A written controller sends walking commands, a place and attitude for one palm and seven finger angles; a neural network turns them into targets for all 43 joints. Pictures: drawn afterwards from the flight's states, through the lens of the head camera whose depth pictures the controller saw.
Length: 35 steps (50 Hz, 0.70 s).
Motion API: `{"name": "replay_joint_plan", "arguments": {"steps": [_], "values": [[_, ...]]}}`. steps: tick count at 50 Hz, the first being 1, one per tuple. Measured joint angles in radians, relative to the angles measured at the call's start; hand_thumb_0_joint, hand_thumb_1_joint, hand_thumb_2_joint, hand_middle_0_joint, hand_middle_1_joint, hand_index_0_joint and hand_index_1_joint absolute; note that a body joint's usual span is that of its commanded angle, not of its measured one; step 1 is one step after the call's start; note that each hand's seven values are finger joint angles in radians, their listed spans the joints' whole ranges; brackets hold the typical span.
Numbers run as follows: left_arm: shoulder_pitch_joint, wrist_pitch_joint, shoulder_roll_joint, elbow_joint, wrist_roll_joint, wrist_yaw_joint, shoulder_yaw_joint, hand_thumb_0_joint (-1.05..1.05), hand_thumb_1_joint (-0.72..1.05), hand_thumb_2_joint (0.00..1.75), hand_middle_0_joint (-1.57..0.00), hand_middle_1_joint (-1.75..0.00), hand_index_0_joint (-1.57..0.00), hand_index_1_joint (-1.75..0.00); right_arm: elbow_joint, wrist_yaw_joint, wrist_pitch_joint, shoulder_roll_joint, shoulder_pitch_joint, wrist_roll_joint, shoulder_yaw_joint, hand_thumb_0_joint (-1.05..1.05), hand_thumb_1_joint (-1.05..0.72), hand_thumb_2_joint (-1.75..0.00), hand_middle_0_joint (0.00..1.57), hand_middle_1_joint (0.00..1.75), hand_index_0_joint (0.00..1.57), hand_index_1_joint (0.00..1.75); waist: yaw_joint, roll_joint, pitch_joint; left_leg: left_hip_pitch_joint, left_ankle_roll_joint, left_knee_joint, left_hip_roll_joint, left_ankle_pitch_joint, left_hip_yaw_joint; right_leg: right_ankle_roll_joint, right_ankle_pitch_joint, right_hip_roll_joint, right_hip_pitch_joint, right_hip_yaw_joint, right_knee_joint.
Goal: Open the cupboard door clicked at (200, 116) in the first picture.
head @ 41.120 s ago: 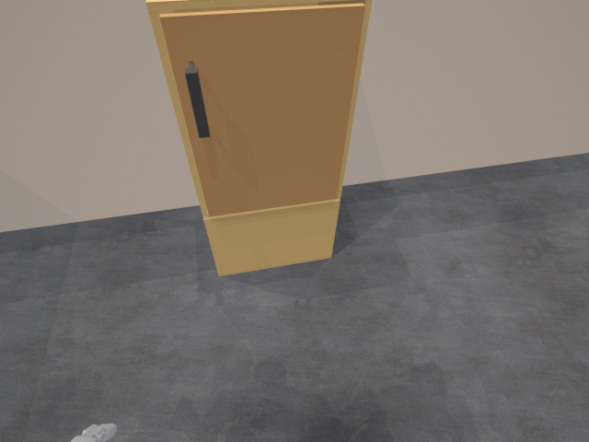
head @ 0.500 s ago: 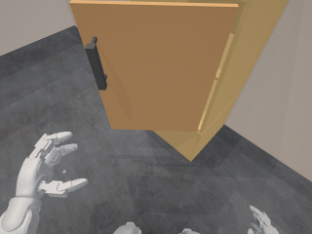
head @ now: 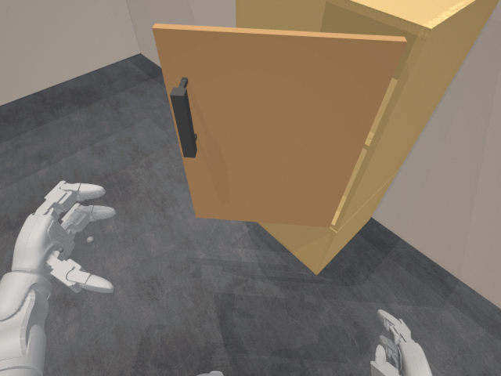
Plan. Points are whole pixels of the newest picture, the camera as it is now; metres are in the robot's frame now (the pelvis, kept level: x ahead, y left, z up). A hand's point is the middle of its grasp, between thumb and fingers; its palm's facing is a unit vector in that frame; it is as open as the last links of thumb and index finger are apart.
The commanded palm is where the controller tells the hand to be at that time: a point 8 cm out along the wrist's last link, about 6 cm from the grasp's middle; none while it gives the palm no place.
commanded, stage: raise the hand with hooked fingers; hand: left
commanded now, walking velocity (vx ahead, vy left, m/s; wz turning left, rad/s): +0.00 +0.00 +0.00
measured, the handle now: (187, 119) +0.58 +0.18 +0.07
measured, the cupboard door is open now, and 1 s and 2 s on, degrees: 42 42 42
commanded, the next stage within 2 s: move the hooked fingers beside the handle in 0.62 s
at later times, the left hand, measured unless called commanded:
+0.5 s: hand (84, 231) +0.29 +0.27 +0.09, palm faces +0.05 -1.00 -0.04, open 14.0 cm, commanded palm +0.26 +0.32 +0.09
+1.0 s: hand (100, 210) +0.32 +0.26 +0.09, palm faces +0.04 -1.00 -0.03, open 14.0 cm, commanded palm +0.30 +0.31 +0.09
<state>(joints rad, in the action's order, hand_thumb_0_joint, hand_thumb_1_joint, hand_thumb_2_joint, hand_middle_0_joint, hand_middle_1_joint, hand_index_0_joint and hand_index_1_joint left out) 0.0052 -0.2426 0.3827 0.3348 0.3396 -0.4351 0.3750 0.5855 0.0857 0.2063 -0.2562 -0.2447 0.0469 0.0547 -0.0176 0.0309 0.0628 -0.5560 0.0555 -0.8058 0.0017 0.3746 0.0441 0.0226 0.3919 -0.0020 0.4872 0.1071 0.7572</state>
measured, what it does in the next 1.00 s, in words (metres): stands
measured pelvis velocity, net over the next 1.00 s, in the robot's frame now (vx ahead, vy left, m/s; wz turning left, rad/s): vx -0.01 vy -0.01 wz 0.00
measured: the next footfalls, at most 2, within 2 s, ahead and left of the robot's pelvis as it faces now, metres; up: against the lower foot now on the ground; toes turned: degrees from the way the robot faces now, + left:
none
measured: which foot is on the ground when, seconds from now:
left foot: down 0.00-1.00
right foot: down 0.00-1.00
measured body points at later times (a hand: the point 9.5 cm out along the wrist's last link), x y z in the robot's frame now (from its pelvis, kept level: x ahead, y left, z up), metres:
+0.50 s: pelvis -0.01 +0.00 +0.01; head +0.02 +0.01 +0.46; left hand +0.28 +0.32 +0.09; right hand +0.13 -0.25 -0.08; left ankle +0.02 +0.08 -0.71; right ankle -0.01 -0.11 -0.71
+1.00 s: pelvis -0.01 -0.01 +0.00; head +0.04 -0.01 +0.45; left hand +0.32 +0.31 +0.10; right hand +0.14 -0.27 -0.08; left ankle +0.02 +0.08 -0.71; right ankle -0.01 -0.11 -0.71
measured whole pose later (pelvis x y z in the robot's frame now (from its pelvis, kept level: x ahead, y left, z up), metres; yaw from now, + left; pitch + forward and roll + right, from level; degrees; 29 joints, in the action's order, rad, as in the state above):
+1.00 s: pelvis -0.01 -0.01 +0.00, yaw +0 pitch +7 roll -1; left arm 0.25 -0.25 0.45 0.61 0.31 -0.48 0.43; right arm 0.63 0.11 0.20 -0.28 -0.26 0.05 0.05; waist 0.01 0.02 0.04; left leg -0.54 0.04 -0.76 -0.01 0.34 0.04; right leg 0.04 0.37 0.01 0.48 0.11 0.73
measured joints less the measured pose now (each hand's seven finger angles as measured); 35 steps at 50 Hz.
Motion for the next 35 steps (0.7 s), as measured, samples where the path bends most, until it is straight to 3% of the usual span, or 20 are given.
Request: {"name": "replay_joint_plan", "arguments": {"steps": [11, 20, 35], "values": [[0.087, 0.026, 0.055, 0.1, 0.012, -0.047, 0.05, -0.01, -0.5, 0.3, -0.3, -1.2, -0.3, -1.2, 0.019, 0.009, -0.006, -0.025, -0.044, 0.006, -0.009, 0.02, -0.9, -0.9, 0.2, 0.3, 0.21, 0.3, 0.017, -0.003, -0.008, 0.039, 0.005, 0.049, 0.002, -0.027, 0.007, -0.004, -0.03, 0.001, -0.036, -0.008, -0.049], [0.06, 0.015, 0.031, 0.091, -0.004, -0.031, 0.044, -0.01, -0.5, 0.3, -0.3, -1.2, -0.3, -1.2, 0.017, 0.004, -0.003, -0.03, -0.057, 0.003, -0.02, 0.02, -0.9, -0.9, 0.2, 0.3, 0.21, 0.3, 0.026, -0.009, -0.013, 0.045, 0.005, 0.059, 0.001, -0.035, 0.015, -0.004, -0.038, 0.001, -0.037, -0.016, -0.053], [0.074, 0.009, 0.031, 0.117, -0.004, -0.034, 0.041, -0.01, -0.5, 0.3, -0.3, -1.2, -0.3, -1.2, 0.023, 0.013, 0.007, -0.016, -0.032, 0.003, -0.004, 0.02, -0.9, -0.9, 0.2, 0.3, 0.21, 0.3, 0.017, 0.003, -0.015, 0.051, -0.002, 0.065, 0.002, -0.041, 0.007, 0.003, -0.036, 0.002, -0.041, -0.008, -0.052]]}}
